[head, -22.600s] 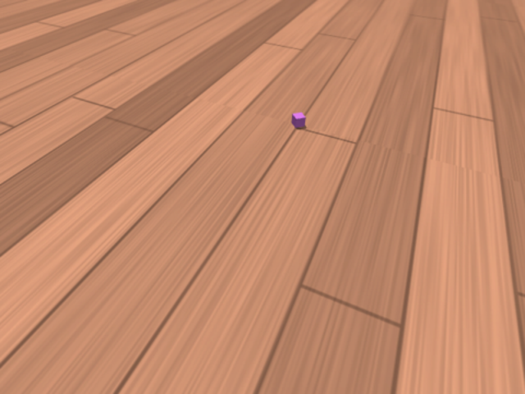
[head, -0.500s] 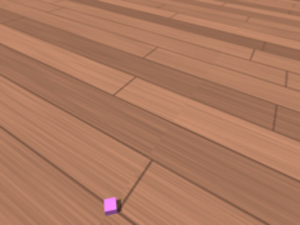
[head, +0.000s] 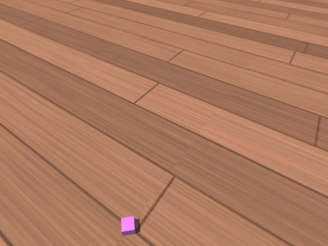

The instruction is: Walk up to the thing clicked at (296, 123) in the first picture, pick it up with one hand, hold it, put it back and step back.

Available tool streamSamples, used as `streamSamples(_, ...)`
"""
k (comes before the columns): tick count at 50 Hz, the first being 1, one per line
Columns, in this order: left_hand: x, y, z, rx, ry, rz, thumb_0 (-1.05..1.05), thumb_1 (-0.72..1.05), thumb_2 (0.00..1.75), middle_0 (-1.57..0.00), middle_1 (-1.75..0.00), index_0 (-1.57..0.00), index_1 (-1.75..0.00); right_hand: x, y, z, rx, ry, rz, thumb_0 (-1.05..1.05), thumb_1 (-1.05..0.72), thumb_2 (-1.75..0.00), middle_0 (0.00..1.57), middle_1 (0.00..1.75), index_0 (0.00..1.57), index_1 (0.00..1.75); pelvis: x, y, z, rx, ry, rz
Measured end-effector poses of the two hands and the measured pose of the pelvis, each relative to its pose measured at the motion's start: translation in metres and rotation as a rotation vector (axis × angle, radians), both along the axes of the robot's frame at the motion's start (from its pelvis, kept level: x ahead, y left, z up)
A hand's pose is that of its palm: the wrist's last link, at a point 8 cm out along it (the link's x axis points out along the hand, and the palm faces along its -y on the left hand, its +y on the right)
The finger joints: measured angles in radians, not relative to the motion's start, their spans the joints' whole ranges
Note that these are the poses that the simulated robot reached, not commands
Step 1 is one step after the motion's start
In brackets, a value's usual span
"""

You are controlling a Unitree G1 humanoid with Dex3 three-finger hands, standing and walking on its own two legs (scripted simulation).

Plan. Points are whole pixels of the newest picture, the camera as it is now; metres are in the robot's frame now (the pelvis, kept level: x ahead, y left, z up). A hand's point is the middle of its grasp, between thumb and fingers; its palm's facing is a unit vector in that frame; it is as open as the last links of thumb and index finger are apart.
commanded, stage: walk up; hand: left
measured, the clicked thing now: (128, 225) +0.43 +0.20 -0.74
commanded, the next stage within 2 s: none
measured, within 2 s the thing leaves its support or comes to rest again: neither
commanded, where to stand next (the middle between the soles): +0.07 -0.01 m, yaw -6 degrees
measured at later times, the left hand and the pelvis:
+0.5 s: hand out of the picture +0.08 +0.26 -0.15, palm faces +0.03 -0.94 -0.34, open 7.4 cm; pelvis +0.00 +0.00 +0.00, yaw +1 degrees
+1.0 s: hand out of the picture +0.10 +0.31 -0.18, palm faces +0.01 -0.94 -0.34, open 7.4 cm; pelvis +0.05 +0.03 -0.01, yaw +2 degrees
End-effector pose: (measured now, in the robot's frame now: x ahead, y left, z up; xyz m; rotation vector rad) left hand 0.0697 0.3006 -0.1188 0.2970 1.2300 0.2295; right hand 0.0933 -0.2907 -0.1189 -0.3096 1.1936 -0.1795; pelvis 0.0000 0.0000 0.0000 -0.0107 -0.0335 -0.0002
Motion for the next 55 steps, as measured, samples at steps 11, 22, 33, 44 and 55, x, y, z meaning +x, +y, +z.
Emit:
streamSamples(11, 0.014, -0.003, 0.001, -0.008, -0.033, -0.014, 0.01, 0.9, 0.9, -0.21, -0.3, -0.2, -0.3, -0.007, -0.004, 0.002, -0.013, 0.012, -0.007, 0.0, -0.91, -0.9, 0.21, 0.3, 0.2, 0.3, 0.0, -0.001, 0.0, 0.002, -0.003, 0.006)
streamSamples(22, 0.002, -0.001, 0.001, -0.002, -0.013, 0.006, 0.01, 0.9, 0.9, -0.21, -0.3, -0.2, -0.3, -0.019, -0.004, -0.002, -0.008, 0.05, 0.0, 0.0, -0.91, -0.9, 0.21, 0.3, 0.2, 0.3, -0.002, -0.003, 0.0, 0.001, -0.003, 0.02)
streamSamples(33, -0.021, 0.022, -0.003, 0.007, -0.019, 0.06, 0.01, 0.9, 0.9, -0.21, -0.3, -0.2, -0.3, -0.004, -0.008, 0.0, -0.032, 0.07, 0.038, 0.0, -0.91, -0.9, 0.21, 0.3, 0.2, 0.3, 0.025, 0.011, -0.006, -0.011, -0.019, 0.046)
streamSamples(44, 0.002, 0.058, -0.023, -0.01, 0.12, 0.086, 0.01, 0.9, 0.9, -0.21, -0.3, -0.2, -0.3, 0.044, 0.025, 0.015, -0.108, 0.023, 0.048, 0.0, -0.91, -0.9, 0.21, 0.3, 0.2, 0.3, 0.053, 0.039, -0.008, 0.001, -0.012, 0.052)
streamSamples(55, 0.033, 0.033, -0.027, 0.008, 0.076, 0.003, 0.01, 0.9, 0.9, -0.21, -0.3, -0.2, -0.3, 0.07, -0.002, 0.011, -0.144, -0.078, 0.047, 0.0, -0.9, -0.9, 0.21, 0.31, 0.21, 0.3, 0.038, 0.015, -0.018, 0.016, -0.005, 0.006)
